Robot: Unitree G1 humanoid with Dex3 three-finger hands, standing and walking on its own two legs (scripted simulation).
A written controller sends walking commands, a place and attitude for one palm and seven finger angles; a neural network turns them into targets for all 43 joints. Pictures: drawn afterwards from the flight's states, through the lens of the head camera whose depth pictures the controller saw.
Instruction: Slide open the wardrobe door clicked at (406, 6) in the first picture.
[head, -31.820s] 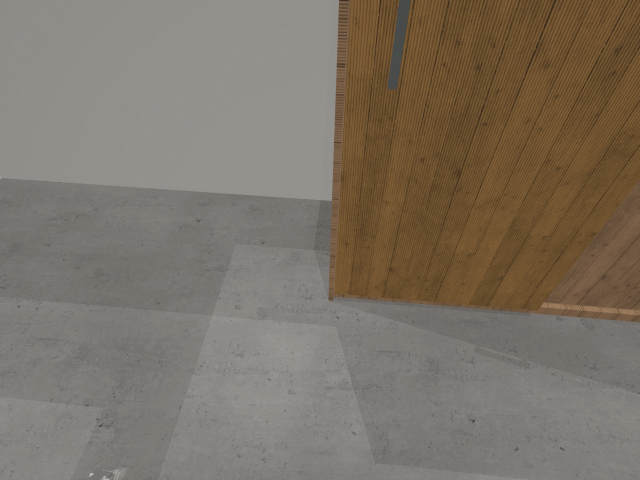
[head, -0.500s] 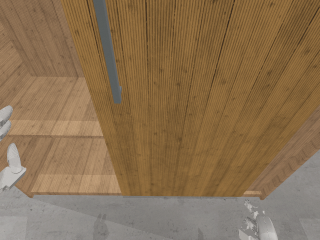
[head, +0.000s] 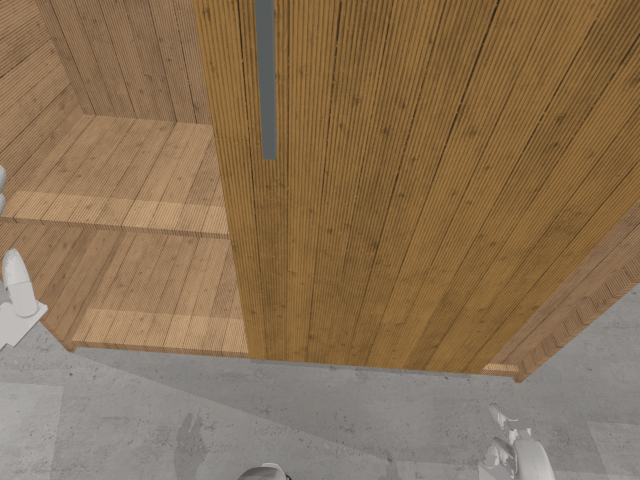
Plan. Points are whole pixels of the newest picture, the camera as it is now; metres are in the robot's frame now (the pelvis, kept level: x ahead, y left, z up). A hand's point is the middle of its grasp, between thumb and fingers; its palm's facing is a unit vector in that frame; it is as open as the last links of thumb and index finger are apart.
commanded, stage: step back with the hand held close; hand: left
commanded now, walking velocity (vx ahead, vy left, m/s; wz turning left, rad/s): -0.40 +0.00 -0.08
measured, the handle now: (267, 32) +0.55 +0.11 +0.29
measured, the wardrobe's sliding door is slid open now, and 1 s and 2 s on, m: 0.57 0.57 0.57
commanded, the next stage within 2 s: stop stepping back and stand still in 0.10 s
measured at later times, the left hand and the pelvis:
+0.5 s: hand (3, 379) +0.16 +0.26 +0.18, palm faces +0.28 -0.84 -0.47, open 7.4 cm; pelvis -0.07 +0.02 +0.02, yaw -6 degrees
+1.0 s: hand out of the picture +0.17 +0.28 +0.18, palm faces +0.34 -0.81 -0.47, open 7.4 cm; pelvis -0.06 +0.04 +0.01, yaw -6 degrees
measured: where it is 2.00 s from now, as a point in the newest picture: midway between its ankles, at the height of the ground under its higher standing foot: outside the picture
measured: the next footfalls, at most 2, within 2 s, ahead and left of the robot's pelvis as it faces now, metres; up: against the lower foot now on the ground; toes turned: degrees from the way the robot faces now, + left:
right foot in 0.16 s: -0.03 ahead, -0.08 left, +0.00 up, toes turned -1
left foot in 0.28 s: +0.07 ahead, +0.07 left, +0.00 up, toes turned -4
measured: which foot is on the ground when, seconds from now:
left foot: down 0.00-0.16, up 0.18-0.26, down 0.28-0.52, up 0.54-0.66, down 0.68-1.00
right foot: up 0.00-0.14, down 0.16-1.00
